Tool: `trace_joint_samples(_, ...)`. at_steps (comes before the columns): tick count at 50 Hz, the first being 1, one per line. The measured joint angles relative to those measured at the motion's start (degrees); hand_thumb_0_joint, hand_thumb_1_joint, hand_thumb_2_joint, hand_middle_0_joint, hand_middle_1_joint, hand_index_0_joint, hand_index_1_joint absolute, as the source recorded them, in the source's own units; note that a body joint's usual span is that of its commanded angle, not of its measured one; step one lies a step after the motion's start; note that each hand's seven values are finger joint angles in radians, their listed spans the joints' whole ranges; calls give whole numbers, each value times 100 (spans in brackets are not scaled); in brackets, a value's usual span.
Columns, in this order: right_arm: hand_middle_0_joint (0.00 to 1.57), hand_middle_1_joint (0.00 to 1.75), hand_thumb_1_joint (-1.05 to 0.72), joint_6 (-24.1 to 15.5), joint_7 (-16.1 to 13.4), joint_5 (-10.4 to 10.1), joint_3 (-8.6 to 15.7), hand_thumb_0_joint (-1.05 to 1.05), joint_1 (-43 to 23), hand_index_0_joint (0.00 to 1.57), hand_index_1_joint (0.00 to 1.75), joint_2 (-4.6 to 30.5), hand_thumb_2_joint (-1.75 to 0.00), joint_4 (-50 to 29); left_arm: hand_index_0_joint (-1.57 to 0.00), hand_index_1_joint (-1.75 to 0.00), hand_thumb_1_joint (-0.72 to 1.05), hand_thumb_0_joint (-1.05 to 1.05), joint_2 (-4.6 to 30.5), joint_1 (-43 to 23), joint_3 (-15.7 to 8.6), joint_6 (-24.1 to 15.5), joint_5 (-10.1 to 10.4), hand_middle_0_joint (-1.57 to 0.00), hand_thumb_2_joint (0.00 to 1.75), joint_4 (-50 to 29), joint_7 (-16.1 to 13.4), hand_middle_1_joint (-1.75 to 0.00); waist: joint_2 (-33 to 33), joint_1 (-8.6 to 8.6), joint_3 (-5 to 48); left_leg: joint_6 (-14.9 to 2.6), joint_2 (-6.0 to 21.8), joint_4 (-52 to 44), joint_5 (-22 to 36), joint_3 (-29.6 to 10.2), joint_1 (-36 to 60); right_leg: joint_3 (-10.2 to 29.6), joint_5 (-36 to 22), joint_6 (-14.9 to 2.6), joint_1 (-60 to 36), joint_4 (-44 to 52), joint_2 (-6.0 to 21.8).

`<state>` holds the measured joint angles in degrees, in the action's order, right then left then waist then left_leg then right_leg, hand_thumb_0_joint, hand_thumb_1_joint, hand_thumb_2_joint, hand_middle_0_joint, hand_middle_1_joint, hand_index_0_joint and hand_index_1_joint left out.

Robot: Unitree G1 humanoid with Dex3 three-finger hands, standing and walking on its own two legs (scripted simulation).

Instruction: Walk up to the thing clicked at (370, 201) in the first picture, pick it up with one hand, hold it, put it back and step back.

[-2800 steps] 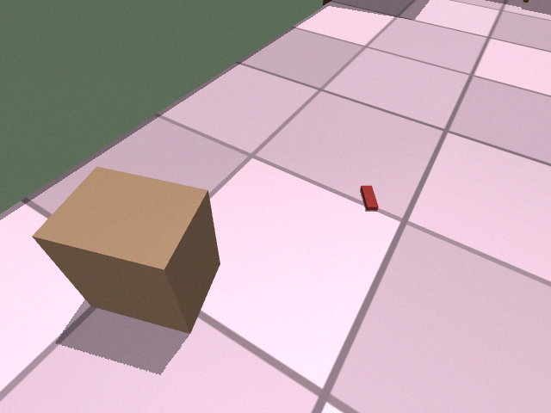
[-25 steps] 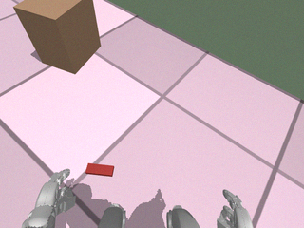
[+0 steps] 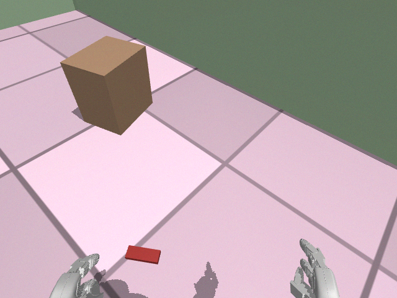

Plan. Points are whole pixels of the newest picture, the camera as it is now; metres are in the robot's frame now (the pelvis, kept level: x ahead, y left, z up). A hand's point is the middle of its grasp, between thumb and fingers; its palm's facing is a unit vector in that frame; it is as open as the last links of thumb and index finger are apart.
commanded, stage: home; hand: left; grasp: from above
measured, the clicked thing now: (143, 254) +0.46 +0.24 -0.70
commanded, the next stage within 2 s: stand in 1.74 s
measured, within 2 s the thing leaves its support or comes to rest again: neither
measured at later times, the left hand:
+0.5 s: hand out of the picture +0.16 +0.18 -0.04, palm faces +0.04 -0.98 -0.20, open 7.4 cm
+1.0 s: hand (100, 293) +0.17 +0.18 -0.05, palm faces +0.04 -0.98 -0.20, open 7.4 cm
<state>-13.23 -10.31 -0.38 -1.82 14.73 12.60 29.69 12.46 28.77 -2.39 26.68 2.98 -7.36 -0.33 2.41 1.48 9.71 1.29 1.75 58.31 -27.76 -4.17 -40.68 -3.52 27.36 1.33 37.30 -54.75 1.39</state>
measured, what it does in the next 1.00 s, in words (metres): stands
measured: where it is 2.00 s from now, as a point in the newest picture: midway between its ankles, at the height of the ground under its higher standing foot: outside the picture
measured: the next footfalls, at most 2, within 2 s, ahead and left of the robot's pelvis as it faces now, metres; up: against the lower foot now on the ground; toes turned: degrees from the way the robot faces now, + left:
none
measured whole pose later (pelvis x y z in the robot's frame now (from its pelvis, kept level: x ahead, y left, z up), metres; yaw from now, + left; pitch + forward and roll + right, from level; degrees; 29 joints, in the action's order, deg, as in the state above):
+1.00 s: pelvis +0.00 +0.01 +0.00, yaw -1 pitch +10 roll -3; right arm -13.8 -10.4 -0.3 -1.7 15.9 12.2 31.6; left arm 12.9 28.7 -2.1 26.2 3.0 -8.0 -0.5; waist 2.6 1.8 9.2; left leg 0.9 2.0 58.6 -28.4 -3.6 -40.4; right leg -2.8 27.4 1.8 37.1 -54.4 1.1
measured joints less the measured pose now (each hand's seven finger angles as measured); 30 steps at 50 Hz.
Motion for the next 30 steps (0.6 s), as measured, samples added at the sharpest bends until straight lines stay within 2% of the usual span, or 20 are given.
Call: trace_joint_samples(30,21,30,-90,-78,-30,6,12,1,170,21,30,-33,-89,209,-20,-30,90,1,34,-1,17,-23,-2,-20,90,-40,-23,-30,22,57,-46,-36,26,33,0,58,5,65,-57,37,-1,22,-28)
